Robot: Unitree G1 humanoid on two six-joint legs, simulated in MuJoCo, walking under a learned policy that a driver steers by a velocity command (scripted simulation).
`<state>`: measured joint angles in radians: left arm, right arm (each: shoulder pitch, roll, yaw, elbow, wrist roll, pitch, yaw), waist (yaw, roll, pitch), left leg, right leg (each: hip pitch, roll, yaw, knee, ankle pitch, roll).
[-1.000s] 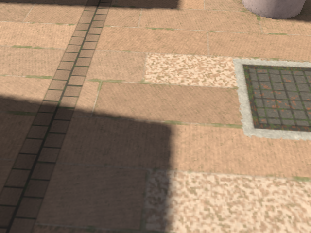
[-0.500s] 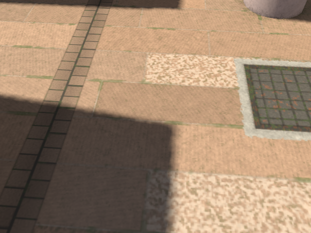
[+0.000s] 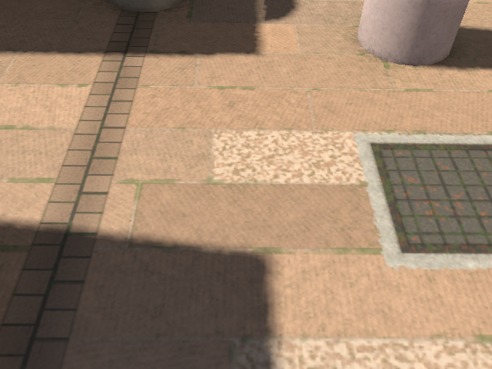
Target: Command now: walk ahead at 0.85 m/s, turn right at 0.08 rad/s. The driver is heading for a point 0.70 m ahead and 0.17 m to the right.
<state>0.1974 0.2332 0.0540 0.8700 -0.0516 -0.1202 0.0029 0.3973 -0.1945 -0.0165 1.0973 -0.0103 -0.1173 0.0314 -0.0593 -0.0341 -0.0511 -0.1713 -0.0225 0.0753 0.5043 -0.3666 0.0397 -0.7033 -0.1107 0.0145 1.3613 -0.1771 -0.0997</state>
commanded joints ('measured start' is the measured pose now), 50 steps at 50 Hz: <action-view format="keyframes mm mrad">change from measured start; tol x64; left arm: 1 3 45 3 -64 12 27 3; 50 118 73 -18 -196 52 108 15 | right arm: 1 -62 -118 -1 -64 -6 -13 -13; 50 -256 -197 -51 -391 6 32 -15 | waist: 1 70 101 199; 50 104 137 -156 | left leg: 1 -33 251 -314 -401 -68 154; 14 386 307 152 59 1664 42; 17 -568 -58 -96 1113 -67 -50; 34 -193 -36 -82 -84 623 -52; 38 743 581 -771 69 1245 362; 50 -127 244 -180 -185 812 204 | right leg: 1 -276 -75 45 -81 100 44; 14 297 231 -228 -600 63 -90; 17 1250 -151 820 -961 -485 -412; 28 61 180 275 -1182 15 -170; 36 578 141 311 -548 595 33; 39 28 201 295 317 -468 140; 50 432 80 37 -605 -5 130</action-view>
